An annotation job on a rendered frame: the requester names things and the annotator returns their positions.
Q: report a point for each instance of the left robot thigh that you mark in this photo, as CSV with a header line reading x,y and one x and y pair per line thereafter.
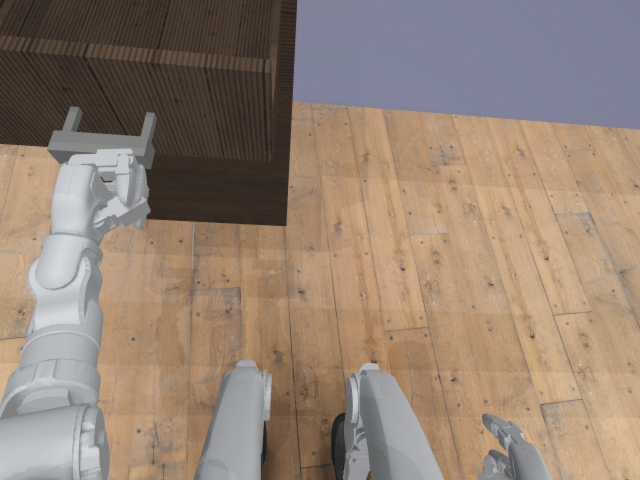
x,y
232,448

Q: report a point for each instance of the robot left upper arm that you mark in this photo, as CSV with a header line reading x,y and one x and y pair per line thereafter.
x,y
64,443

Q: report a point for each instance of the robot left hand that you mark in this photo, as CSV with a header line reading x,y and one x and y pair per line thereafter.
x,y
79,192

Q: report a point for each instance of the cabinet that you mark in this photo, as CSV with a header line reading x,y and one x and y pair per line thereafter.
x,y
216,190

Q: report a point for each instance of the drawer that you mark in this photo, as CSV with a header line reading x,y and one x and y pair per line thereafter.
x,y
208,69

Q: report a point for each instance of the left robot forearm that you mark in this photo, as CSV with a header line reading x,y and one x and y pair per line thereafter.
x,y
59,359

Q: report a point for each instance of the left robot foot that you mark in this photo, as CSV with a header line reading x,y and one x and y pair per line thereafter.
x,y
263,454

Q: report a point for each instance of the robot right hand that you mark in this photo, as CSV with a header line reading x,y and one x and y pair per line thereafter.
x,y
524,462

